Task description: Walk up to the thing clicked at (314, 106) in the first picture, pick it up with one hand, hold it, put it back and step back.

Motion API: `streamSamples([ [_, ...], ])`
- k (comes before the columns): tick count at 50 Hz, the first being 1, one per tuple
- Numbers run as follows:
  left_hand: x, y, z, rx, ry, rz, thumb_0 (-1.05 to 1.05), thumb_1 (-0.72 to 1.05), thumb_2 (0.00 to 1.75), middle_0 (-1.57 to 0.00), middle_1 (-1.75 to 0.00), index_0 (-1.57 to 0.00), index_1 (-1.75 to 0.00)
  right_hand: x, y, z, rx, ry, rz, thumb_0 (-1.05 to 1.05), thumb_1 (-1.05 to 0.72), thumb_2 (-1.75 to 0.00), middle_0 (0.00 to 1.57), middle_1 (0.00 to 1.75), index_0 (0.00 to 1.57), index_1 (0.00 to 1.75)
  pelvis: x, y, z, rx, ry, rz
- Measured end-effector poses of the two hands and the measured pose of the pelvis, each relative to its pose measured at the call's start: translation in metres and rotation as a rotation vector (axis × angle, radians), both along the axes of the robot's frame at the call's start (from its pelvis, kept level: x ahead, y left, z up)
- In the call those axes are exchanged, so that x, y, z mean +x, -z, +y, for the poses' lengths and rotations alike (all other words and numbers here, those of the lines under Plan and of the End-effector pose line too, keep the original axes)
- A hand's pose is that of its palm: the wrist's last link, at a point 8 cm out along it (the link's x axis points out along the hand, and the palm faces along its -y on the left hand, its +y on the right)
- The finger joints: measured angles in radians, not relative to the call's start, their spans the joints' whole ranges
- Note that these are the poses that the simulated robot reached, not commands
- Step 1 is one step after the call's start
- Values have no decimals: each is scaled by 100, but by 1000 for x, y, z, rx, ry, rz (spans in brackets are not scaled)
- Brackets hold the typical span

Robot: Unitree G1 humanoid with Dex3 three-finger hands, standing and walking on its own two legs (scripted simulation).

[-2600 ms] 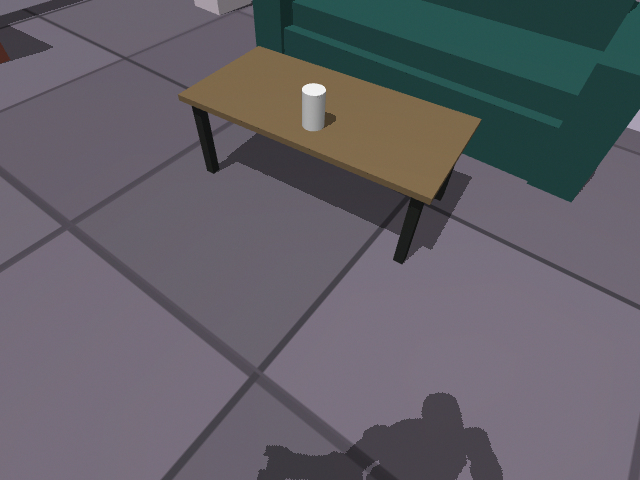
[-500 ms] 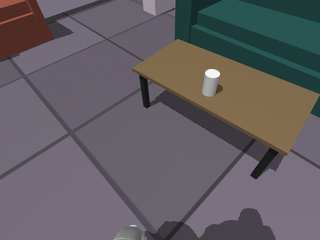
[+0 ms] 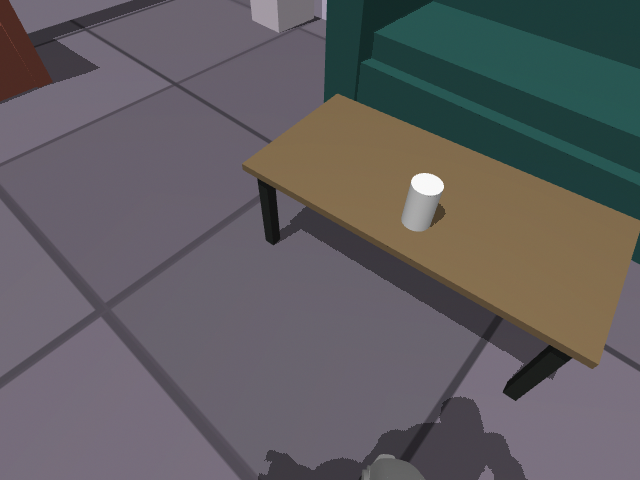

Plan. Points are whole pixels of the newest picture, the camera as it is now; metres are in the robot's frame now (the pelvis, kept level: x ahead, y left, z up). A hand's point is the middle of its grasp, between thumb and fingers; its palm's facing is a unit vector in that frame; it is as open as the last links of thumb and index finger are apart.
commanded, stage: walk up
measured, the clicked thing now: (421, 203) +0.81 -0.29 -0.29
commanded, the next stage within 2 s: stand in 1.78 s
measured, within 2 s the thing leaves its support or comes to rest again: neither
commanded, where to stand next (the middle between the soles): +0.23 +0.01 m, yaw -3 degrees
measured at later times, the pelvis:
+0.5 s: pelvis +0.13 +0.05 -0.02, yaw -2 degrees
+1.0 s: pelvis +0.16 +0.04 +0.00, yaw -3 degrees
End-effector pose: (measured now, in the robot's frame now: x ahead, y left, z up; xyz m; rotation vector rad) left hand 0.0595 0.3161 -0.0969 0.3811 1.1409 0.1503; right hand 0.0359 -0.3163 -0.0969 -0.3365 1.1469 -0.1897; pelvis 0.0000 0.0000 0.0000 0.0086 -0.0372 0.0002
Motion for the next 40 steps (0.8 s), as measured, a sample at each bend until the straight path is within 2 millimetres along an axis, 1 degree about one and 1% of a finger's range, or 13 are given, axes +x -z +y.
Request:
streamSamples([
  [3, 31, 0, -4, 30, 15, -34, 1, 90, 90, -20, -30, -21, -30, 13, 18, -7, 17, 19, 22, 1, -90, -90, 21, 30, 20, 30, 24, 10, -6, 2, 5, -3],
  [5, 47, -1, -6, 46, 12, -68, 1, 90, 90, -20, -30, -21, -30, 25, 28, -8, 23, 22, 39, 1, -90, -90, 21, 30, 20, 30, 35, 15, -9, -15, 4, -11],
  [7, 57, -6, -7, 48, 2, -87, 1, 90, 90, -20, -30, -21, -30, 41, 31, -5, 30, 12, 53, 1, -90, -90, 21, 30, 20, 30, 46, 13, -9, -9, 6, -15],
  [10, 66, -15, -4, 53, -12, -85, 1, 90, 90, -20, -30, -21, -30, 69, 28, 1, 42, -10, 40, 1, -91, -90, 21, 30, 20, 30, 61, 7, -4, -8, 5, -14],
  [15, 77, -19, 14, 64, -17, -36, 1, 90, 90, -20, -31, -21, -30, 112, 18, 11, 34, -29, 7, 1, -91, -90, 21, 30, 20, 30, 88, 1, 10, -9, 12, -5],
  [18, 87, -9, 31, 62, -26, -5, 1, 90, 90, -20, -31, -21, -30, 133, 15, 20, 4, -24, 0, 1, -91, -90, 21, 30, 20, 30, 104, 5, 22, -10, 19, -2],
  [20, 96, 4, 43, 55, -36, 11, 1, 90, 90, -20, -31, -21, -30, 145, 16, 26, -26, -19, -12, 1, -91, -90, 21, 30, 20, 30, 116, 12, 33, -16, 23, -2],
  [22, 108, 18, 51, 44, -52, 29, 1, 90, 90, -20, -30, -21, -30, 155, 17, 35, -49, -8, -18, 1, -91, -90, 21, 30, 20, 30, 124, 18, 41, -1, 25, -5],
  [24, 119, 27, 53, 29, -59, 47, 1, 90, 90, -20, -30, -21, -30, 163, 15, 45, -49, -5, -22, 1, -91, -90, 21, 30, 20, 30, 129, 18, 45, -3, 30, -5],
  [27, 135, 35, 50, 4, -48, 67, 1, 90, 90, -20, -30, -20, -30, 175, 10, 56, -48, -5, -33, 1, -90, -90, 21, 30, 20, 30, 137, 16, 48, -9, 40, 1],
  [30, 146, 39, 46, -11, -34, 73, 1, 90, 90, -20, -30, -20, -30, 188, 10, 58, -46, -2, -47, 1, -90, -90, 21, 30, 20, 30, 142, 16, 49, -14, 50, 5],
  [34, 154, 38, 39, -20, -30, 86, 1, 90, 90, -20, -30, -20, -30, 201, 12, 59, -34, 18, -48, 1, -90, -90, 21, 30, 20, 30, 149, 13, 48, -21, 48, 6],
  [40, 170, 29, 33, -28, -30, 84, 1, 90, 90, -20, -30, -21, -30, 213, 12, 59, -15, 20, -35, 1, -90, -90, 21, 30, 20, 30, 157, 6, 46, -14, 53, 11],
])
